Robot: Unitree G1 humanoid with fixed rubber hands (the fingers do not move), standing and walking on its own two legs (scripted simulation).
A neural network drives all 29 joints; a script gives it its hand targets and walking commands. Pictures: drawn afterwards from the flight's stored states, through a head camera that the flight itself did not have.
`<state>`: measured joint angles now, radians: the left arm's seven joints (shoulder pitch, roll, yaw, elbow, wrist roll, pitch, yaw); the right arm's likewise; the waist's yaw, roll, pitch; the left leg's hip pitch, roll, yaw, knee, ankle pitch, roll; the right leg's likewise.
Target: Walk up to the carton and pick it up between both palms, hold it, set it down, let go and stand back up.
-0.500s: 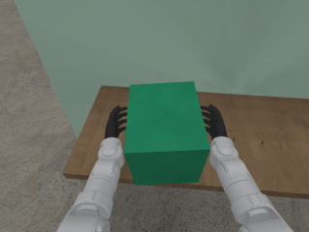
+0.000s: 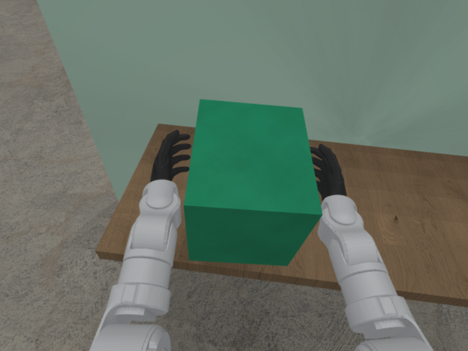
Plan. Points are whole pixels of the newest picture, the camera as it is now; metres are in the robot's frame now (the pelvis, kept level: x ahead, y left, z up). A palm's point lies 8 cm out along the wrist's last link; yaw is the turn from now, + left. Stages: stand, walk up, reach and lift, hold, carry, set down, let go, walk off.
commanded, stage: reach and lift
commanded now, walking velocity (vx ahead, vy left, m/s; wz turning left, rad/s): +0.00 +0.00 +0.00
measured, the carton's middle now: (244, 185) +0.41 -0.01 +0.07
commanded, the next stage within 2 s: hold in 1.18 s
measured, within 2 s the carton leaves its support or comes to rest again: neither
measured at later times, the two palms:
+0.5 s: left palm (164, 173) +0.38 +0.12 +0.14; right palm (334, 195) +0.35 -0.16 +0.11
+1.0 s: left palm (152, 164) +0.37 +0.14 +0.17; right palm (333, 182) +0.35 -0.15 +0.14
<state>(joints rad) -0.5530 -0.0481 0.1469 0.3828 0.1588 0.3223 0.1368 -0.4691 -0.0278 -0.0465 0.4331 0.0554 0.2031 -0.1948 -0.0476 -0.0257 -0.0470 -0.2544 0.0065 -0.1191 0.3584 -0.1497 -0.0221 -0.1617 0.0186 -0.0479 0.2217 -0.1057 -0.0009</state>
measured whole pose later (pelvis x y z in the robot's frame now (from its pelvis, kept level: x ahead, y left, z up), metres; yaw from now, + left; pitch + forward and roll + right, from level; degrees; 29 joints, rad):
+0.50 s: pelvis +0.02 +0.00 +0.00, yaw +1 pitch -2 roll -1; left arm -0.45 -0.07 0.15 0.07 0.25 0.53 0.06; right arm -0.37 -0.04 0.06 0.27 0.18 0.25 -0.27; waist -0.09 -0.07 0.05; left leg -0.09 0.01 -0.12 0.28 -0.14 -0.02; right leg 0.01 0.02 -0.06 0.13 -0.09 0.00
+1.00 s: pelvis +0.00 -0.01 +0.00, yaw +2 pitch -4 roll -1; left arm -0.58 -0.06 0.20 0.07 0.30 0.65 0.03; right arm -0.50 0.00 -0.02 0.31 0.12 0.33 -0.22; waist -0.09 -0.07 0.05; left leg -0.11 0.01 -0.13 0.29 -0.12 -0.03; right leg -0.01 0.02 -0.08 0.16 -0.09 -0.01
